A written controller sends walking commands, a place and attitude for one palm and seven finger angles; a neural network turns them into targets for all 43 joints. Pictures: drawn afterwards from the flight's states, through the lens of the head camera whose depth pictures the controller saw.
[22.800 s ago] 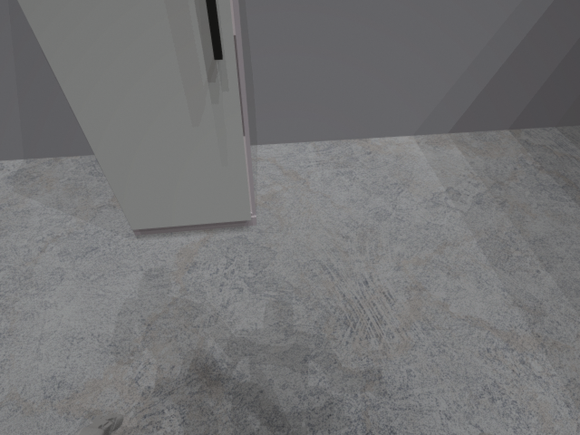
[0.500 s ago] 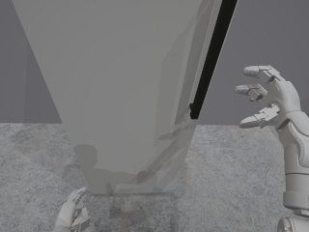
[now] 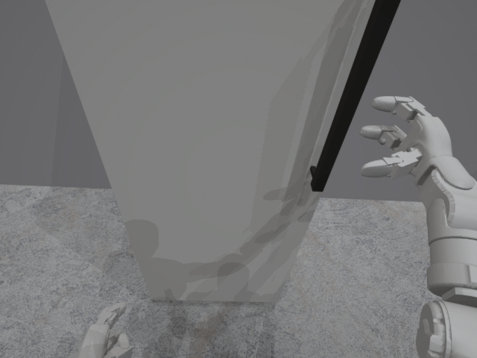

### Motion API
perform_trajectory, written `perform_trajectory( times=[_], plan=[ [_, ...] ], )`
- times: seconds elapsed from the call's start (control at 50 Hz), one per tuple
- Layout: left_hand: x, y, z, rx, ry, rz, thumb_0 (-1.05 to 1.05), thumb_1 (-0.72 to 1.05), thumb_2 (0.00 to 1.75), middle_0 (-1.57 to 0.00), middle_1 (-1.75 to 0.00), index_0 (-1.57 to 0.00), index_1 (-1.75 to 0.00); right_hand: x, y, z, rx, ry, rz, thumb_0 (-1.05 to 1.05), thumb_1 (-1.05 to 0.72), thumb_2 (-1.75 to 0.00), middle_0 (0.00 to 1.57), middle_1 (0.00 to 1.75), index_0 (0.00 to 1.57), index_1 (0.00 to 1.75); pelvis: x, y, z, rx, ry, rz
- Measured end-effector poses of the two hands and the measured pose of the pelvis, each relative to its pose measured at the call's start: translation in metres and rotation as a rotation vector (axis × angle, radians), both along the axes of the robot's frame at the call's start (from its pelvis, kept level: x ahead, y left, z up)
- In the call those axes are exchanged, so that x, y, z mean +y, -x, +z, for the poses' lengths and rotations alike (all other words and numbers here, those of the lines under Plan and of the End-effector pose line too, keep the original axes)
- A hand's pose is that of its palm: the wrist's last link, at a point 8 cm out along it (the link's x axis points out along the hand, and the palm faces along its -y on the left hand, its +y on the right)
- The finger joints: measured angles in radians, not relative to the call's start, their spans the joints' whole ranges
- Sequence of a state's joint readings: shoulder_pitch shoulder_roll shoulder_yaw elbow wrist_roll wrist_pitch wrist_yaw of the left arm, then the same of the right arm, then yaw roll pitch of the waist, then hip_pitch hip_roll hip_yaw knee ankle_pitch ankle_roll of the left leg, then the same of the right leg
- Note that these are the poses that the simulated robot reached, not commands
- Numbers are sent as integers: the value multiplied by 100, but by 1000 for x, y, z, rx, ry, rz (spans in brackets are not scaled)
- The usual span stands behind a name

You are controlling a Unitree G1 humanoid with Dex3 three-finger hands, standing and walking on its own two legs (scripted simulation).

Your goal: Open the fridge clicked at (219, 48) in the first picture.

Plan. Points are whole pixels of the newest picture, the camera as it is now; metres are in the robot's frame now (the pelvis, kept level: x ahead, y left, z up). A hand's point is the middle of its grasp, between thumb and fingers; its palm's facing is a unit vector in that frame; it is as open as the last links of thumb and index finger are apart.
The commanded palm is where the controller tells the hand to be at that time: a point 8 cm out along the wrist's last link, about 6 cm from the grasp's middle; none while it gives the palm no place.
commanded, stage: move the hooked fingers beside the handle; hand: right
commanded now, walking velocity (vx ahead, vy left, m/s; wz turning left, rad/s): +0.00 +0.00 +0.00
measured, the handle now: (345, 94) +0.47 -0.12 +0.25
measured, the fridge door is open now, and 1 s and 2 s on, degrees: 0 0 0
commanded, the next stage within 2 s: none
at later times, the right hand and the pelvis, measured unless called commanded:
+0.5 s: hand (387, 146) +0.40 -0.19 +0.21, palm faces -0.05 +1.00 -0.04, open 14.0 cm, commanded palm +0.39 -0.23 +0.22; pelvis +0.00 -0.01 +0.00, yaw +0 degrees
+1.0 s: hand (385, 137) +0.41 -0.19 +0.22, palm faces -0.04 +1.00 -0.02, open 14.0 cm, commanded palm +0.39 -0.23 +0.21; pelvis +0.00 -0.01 +0.00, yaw +0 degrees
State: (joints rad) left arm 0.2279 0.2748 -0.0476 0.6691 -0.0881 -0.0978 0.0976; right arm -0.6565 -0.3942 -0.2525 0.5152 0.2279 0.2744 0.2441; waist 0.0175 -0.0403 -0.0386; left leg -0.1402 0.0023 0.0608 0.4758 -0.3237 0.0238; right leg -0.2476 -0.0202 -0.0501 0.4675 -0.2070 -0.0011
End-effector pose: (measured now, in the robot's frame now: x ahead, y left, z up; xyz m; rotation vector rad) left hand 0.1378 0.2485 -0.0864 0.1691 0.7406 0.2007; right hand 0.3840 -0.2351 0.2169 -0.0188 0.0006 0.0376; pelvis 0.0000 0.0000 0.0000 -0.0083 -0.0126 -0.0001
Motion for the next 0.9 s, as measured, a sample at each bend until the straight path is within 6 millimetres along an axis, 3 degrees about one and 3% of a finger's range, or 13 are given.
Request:
perform_trajectory(
  times=[0.08,0.24,0.4,0.52,0.6,0.66,0.78,0.9],
  plan=[
    [3,5,-1,15,-1,13,1,91,90,-20,-30,-20,-30,1,-6,-6,7,16,-17,-1,50,-30,31,120,30,120,0,-1,0,5,0,4],
    [6,17,-5,57,-6,33,1,91,90,-20,-30,-20,-30,-2,-12,12,-84,-6,-8,-1,49,-30,31,120,30,120,-1,-5,0,5,1,13],
    [6,21,-6,67,-6,43,1,91,90,-20,-30,-20,-30,-17,-1,-13,10,14,-21,-1,49,-30,30,120,30,120,-6,-5,0,6,-2,12],
    [-4,12,-2,46,-23,6,1,91,90,-20,-30,-20,-30,-3,7,1,-93,10,22,-1,50,-30,30,120,29,120,-10,0,0,-11,-7,0],
    [-13,5,1,23,-13,-7,1,91,90,-20,-30,-20,-30,6,-3,13,-85,-14,32,-1,50,-30,31,120,30,120,-11,3,0,-6,-7,-2],
    [-17,5,1,17,3,-3,1,91,90,-20,-30,-20,-30,6,-13,6,-8,-19,11,-1,50,-30,31,120,30,120,-12,5,0,6,-7,3],
    [-16,20,-2,41,14,24,1,91,90,-20,-30,-20,-30,-6,-13,-12,15,-5,-36,-1,49,-30,31,120,30,120,-13,5,0,11,-5,19],
    [-10,34,-6,90,-9,28,1,91,90,-20,-30,-20,-30,-10,-2,9,-111,-2,-8,-1,49,-30,30,120,29,120,-12,2,1,-8,-7,13]
  ],
)
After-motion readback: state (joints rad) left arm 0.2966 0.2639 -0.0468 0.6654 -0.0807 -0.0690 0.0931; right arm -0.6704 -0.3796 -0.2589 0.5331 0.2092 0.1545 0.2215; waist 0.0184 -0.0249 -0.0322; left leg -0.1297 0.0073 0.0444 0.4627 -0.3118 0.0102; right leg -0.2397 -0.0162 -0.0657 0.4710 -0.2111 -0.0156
